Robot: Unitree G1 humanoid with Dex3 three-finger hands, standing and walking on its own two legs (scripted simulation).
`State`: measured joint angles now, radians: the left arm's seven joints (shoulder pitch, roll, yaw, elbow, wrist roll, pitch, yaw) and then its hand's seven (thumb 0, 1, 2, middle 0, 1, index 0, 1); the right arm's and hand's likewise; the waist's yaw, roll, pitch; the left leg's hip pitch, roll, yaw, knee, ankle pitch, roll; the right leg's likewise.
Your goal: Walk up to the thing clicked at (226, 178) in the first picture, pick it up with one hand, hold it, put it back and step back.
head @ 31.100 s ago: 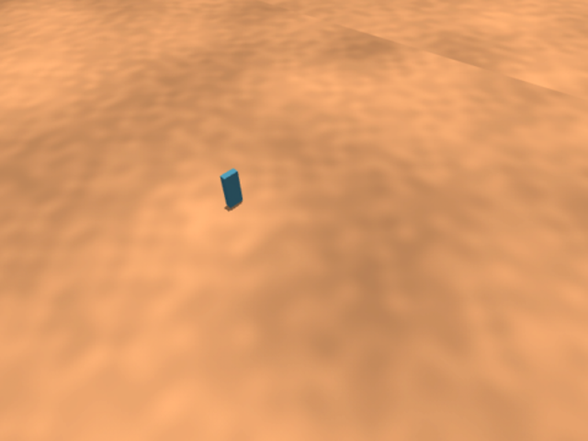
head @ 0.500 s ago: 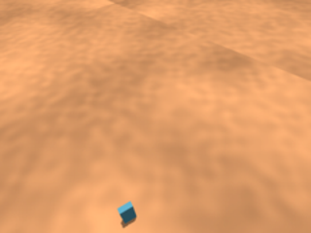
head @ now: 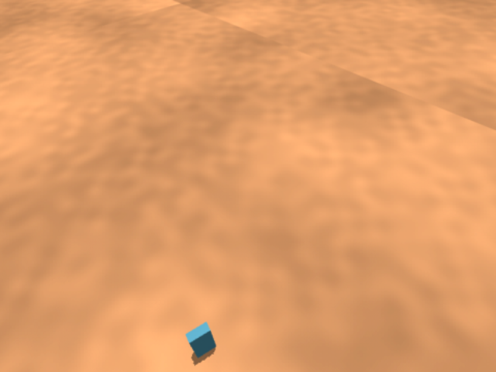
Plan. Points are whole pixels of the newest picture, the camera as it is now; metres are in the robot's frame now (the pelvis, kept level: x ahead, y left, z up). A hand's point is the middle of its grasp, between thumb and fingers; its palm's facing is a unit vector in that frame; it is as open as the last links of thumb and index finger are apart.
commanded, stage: step back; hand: left
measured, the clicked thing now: (201, 340) +0.38 +0.21 -0.69
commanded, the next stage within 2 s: none
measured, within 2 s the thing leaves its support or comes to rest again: neither
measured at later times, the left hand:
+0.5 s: hand out of the picture +0.06 +0.30 -0.18, palm faces -0.06 -0.93 -0.37, open 7.4 cm
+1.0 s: hand out of the picture -0.07 +0.28 -0.16, palm faces -0.05 -0.91 -0.40, open 7.4 cm
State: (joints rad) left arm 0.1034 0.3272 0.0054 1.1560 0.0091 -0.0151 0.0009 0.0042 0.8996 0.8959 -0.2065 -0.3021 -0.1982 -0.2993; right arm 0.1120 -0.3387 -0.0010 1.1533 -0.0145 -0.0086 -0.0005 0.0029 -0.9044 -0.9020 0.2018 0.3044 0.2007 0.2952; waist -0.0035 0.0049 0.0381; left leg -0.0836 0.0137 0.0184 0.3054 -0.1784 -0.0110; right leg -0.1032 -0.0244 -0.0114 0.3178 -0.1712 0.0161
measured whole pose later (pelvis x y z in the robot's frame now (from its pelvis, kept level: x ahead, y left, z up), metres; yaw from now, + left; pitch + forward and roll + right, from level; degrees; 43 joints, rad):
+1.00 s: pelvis -0.21 +0.03 -0.02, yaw -2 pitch -2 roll +1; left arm 0.13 0.36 0.07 0.78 0.03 0.04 0.01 0.01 0.90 0.90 -0.21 -0.30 -0.20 -0.30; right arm 0.18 -0.41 -0.04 0.88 0.00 0.05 -0.02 0.00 -0.90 -0.90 0.20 0.30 0.20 0.30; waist 0.00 0.01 0.16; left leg -0.33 -0.07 -0.07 0.89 -0.50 -0.02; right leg -0.35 -0.01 0.04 0.64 -0.26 0.00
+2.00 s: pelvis -0.55 +0.00 -0.03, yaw -2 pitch -3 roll +0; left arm 0.13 0.39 0.07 0.82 0.01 0.07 0.01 0.00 0.90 0.90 -0.21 -0.30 -0.20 -0.30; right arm 0.17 -0.36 -0.03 0.85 -0.04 0.04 -0.01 0.01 -0.90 -0.90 0.21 0.31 0.20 0.30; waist 0.00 -0.02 0.16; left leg -0.34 0.01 -0.02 0.63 -0.24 0.01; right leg -0.43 0.08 0.10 1.14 -0.54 0.00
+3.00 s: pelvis -0.62 -0.01 -0.03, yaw +2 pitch -3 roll +0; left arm 0.21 0.37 0.04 0.97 0.01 -0.04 0.00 0.01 0.90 0.90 -0.21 -0.30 -0.20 -0.30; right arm 0.18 -0.39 -0.06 0.99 -0.03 0.00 0.01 0.00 -0.91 -0.90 0.20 0.30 0.20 0.30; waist 0.03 0.01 0.11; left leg -0.32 0.03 -0.01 0.60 -0.21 0.00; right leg -0.25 -0.02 -0.04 0.65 -0.35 -0.01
